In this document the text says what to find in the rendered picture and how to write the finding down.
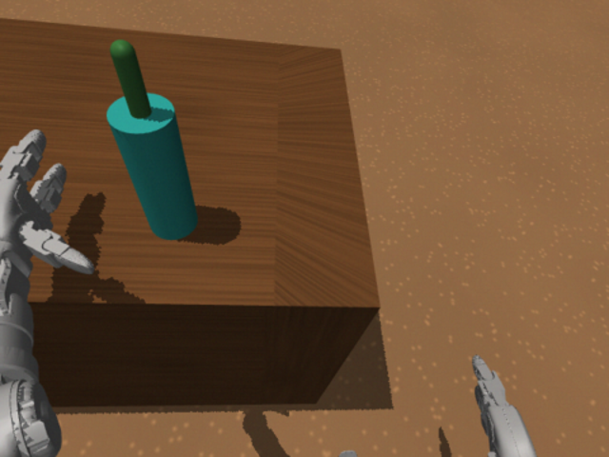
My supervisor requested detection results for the right robot hand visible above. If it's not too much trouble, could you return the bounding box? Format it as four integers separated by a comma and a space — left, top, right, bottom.
472, 355, 537, 457

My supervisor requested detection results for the bottle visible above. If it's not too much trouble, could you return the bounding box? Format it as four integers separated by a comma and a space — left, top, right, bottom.
107, 40, 198, 240

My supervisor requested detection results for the left robot arm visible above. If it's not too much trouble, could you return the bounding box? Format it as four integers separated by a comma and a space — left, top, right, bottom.
0, 240, 62, 457

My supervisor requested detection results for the left robot hand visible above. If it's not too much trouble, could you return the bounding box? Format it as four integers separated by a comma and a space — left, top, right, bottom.
0, 129, 94, 274

